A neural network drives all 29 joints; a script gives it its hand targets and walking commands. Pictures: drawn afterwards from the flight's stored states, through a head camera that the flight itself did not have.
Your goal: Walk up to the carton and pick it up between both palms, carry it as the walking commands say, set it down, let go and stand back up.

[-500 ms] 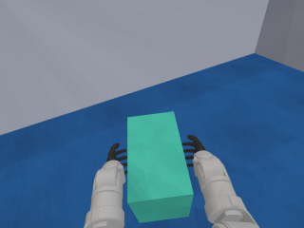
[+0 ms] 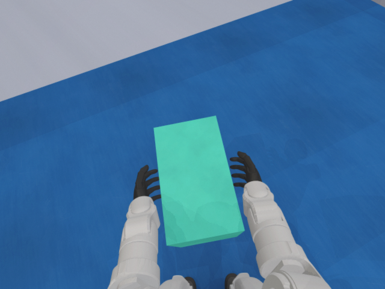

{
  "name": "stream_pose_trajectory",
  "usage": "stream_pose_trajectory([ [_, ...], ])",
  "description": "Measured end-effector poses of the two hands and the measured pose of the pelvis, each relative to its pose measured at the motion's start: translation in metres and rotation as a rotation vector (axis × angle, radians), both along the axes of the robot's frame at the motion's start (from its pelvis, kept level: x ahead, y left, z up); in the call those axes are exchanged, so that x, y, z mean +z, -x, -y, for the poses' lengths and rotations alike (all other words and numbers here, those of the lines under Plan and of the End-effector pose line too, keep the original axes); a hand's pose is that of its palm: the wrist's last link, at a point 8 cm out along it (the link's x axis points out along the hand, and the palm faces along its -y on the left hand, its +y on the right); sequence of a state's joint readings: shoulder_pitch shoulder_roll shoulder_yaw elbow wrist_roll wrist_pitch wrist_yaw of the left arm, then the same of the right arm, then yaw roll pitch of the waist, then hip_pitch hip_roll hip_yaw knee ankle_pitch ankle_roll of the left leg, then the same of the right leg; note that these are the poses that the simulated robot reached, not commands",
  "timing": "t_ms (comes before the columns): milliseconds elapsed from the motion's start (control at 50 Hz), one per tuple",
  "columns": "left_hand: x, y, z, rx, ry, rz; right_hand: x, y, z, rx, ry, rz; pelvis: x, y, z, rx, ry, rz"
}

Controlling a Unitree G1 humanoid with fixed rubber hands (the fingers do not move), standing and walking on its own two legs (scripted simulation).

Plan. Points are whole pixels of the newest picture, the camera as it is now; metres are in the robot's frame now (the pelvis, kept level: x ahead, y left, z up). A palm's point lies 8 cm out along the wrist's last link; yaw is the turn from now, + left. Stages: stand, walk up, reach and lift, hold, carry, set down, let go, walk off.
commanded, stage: set down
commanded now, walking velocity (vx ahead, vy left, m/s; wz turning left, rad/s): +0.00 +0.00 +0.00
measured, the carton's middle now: (197, 185) +0.38 +0.03 -0.13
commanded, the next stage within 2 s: none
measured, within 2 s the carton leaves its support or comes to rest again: neither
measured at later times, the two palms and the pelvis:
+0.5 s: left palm (160, 213) +0.32 +0.13 -0.15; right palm (250, 207) +0.33 -0.10 -0.16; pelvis -0.03 -0.01 -0.06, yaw +1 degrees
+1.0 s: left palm (162, 209) +0.35 +0.15 -0.24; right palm (239, 205) +0.37 -0.09 -0.25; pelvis -0.03 +0.00 -0.12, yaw +2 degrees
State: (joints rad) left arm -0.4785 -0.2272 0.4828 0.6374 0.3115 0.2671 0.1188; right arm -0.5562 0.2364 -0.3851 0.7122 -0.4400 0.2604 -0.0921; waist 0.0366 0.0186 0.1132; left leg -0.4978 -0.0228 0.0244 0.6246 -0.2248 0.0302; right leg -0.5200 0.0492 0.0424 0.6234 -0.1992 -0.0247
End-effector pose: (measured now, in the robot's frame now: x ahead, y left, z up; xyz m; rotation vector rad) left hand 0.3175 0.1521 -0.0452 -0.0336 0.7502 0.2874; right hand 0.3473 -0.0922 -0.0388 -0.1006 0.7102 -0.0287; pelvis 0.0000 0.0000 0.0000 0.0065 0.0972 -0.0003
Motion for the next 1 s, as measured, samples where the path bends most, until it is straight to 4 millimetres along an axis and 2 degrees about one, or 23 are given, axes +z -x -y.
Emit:
stream_pose_trajectory([
  [220, -0.052, -0.007, 0.013, -0.054, -0.058, 0.003, -0.061, 0.002, 0.010, -0.118, -0.057, -0.006, -0.015, 0.002, 0.003, 0.004, -0.006, -0.207],
  [420, -0.095, 0.002, 0.019, -0.020, -0.057, 0.025, -0.103, 0.014, 0.013, -0.171, -0.058, 0.015, -0.044, 0.018, 0.008, 0.007, -0.018, -0.297],
  [540, -0.113, -0.003, 0.018, 0.004, -0.064, 0.059, -0.126, 0.017, 0.010, -0.202, -0.065, 0.029, -0.064, 0.029, 0.007, 0.008, -0.021, -0.313],
  [720, -0.140, -0.016, 0.010, -0.002, -0.087, 0.083, -0.153, 0.003, 0.001, -0.193, -0.055, 0.047, -0.086, 0.037, 0.004, 0.011, -0.020, -0.341],
  [1000, -0.195, -0.037, 0.007, 0.007, -0.091, 0.059, -0.210, -0.018, -0.003, -0.190, -0.057, 0.020, -0.119, 0.032, 0.002, 0.020, -0.019, -0.458],
])
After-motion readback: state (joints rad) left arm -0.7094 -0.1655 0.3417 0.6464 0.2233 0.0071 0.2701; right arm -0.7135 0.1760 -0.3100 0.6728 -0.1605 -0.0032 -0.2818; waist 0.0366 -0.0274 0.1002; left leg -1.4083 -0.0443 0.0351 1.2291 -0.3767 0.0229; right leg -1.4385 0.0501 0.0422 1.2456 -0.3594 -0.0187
